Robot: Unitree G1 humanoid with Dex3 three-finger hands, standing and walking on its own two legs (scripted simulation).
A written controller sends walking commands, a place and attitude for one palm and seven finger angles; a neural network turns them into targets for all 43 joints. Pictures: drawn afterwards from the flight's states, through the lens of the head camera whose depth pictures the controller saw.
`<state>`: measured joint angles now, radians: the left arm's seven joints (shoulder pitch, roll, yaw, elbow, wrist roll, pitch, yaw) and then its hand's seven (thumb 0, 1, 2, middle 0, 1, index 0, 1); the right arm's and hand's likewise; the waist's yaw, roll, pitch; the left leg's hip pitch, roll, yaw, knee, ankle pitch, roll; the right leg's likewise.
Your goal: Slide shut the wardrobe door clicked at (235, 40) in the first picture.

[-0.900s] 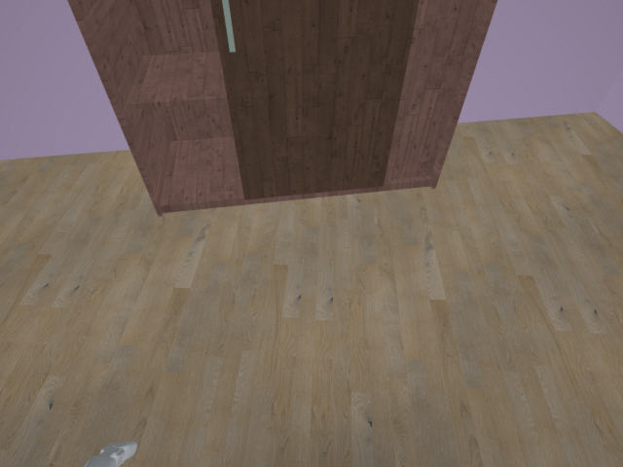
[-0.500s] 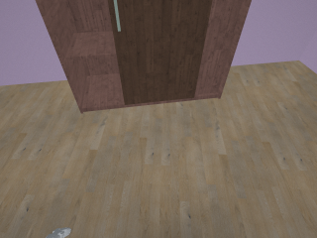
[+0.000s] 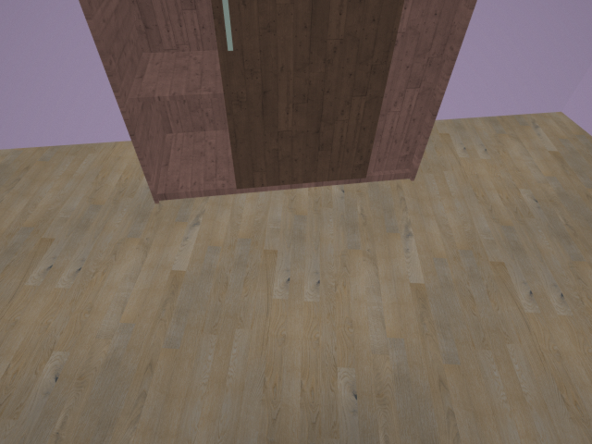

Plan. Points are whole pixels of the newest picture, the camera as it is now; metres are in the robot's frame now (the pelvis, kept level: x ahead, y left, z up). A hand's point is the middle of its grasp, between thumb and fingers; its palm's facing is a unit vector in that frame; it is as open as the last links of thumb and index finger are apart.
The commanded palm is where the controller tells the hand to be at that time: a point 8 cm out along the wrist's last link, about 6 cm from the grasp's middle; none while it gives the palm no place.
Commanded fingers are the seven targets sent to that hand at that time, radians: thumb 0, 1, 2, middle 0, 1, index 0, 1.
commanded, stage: look at it before walking up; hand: right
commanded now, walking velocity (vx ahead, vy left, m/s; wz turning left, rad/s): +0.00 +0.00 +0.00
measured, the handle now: out of the picture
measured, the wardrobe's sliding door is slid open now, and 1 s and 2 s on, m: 0.38 0.38 0.38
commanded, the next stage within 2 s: walk to a spot facing it in 0.54 s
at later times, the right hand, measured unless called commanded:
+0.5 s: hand out of the picture +0.08 -0.24 -0.16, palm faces -0.02 +0.94 -0.33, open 7.4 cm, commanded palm none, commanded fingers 0.00 -0.90 -0.90 0.20 0.30 0.20 0.30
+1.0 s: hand out of the picture +0.09 -0.17 -0.18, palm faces -0.15 +0.96 -0.23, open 7.4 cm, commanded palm none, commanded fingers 0.00 -0.90 -0.90 0.20 0.30 0.20 0.30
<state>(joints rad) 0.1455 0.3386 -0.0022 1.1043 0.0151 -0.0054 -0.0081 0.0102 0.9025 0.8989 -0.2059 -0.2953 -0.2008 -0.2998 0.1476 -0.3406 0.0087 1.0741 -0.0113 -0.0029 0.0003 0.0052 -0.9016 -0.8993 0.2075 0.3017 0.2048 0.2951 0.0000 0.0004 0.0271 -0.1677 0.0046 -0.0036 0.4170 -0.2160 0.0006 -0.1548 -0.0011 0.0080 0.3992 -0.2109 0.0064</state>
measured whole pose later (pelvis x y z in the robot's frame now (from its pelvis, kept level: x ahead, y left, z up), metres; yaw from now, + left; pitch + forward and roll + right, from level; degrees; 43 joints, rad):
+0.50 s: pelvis +0.01 +0.00 +0.00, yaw +0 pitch -2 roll +0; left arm 0.12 0.34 0.00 1.10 0.01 -0.01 0.00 0.01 0.90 0.90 -0.21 -0.30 -0.20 -0.30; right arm 0.14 -0.34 0.01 1.08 -0.01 -0.01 0.00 0.00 -0.90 -0.90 0.21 0.30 0.20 0.30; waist 0.00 0.01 0.02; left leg -0.15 0.00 0.00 0.39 -0.21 0.01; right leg -0.14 -0.01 0.01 0.38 -0.21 0.01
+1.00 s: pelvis +0.06 +0.03 -0.01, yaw +10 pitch -1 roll -1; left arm 0.30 0.24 0.03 1.06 0.03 -0.03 0.00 0.01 0.90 0.90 -0.21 -0.30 -0.20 -0.30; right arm 0.32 -0.22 -0.04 1.03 -0.02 0.03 0.05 0.01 -0.90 -0.90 0.20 0.30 0.20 0.29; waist -0.01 -0.01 0.03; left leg -0.34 0.01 0.06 0.73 -0.45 0.02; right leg -0.08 -0.09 -0.15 0.50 -0.39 0.05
